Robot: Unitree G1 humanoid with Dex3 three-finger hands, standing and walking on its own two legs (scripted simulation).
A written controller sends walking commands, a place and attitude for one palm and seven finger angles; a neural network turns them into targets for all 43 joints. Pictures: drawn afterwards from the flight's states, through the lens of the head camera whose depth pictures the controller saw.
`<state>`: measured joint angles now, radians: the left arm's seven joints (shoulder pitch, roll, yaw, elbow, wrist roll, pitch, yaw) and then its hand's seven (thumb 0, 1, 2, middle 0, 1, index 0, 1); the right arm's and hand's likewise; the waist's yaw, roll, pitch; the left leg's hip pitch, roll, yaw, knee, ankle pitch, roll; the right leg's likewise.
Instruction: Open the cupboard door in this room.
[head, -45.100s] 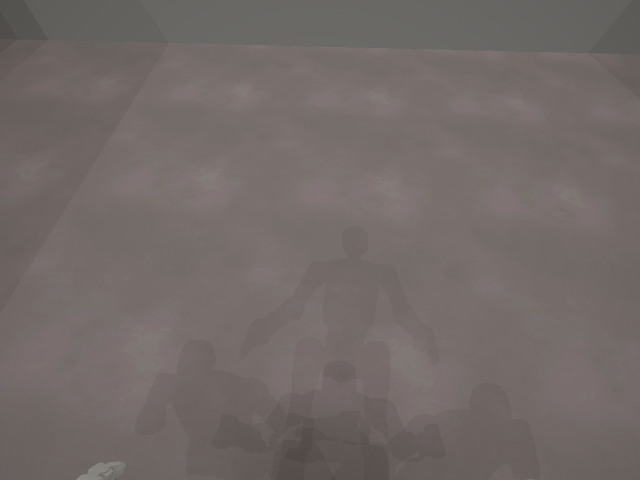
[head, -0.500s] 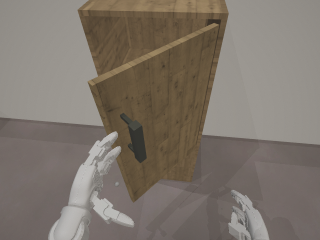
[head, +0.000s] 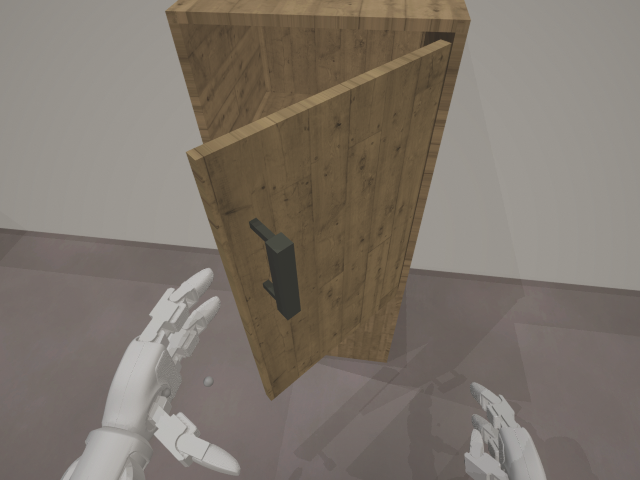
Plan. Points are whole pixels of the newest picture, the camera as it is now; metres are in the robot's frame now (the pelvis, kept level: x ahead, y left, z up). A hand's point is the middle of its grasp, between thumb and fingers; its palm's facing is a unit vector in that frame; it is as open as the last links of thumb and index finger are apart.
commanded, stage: draw the hand back to the body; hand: left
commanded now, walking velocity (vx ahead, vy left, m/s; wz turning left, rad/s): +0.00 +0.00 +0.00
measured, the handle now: (274, 269) +0.34 +0.09 +0.10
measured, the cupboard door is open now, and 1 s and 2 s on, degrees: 49 49 49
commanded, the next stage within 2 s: step back with the hand held close in 1.46 s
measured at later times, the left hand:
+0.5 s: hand (120, 363) +0.19 +0.21 +0.14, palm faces +0.16 -0.95 -0.27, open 15.6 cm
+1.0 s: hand (36, 333) +0.20 +0.27 +0.18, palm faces +0.42 -0.81 -0.41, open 10.0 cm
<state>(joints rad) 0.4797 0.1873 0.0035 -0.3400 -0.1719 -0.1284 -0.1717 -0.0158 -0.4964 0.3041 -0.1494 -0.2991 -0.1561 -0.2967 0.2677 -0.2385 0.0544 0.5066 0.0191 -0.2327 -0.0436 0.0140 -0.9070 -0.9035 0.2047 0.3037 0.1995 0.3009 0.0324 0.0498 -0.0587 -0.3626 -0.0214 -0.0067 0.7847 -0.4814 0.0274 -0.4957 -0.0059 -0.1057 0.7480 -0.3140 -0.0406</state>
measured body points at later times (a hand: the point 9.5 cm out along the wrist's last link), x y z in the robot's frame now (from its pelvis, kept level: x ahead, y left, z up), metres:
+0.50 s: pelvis +0.00 +0.01 +0.02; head -0.01 +0.00 +0.47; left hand +0.18 +0.26 +0.15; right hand +0.20 -0.20 -0.04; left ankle -0.05 +0.10 -0.71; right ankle +0.05 -0.10 -0.71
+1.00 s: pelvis +0.01 +0.02 +0.03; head -0.01 +0.00 +0.48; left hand +0.17 +0.31 +0.20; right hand +0.20 -0.19 -0.05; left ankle -0.04 +0.10 -0.71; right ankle +0.05 -0.10 -0.71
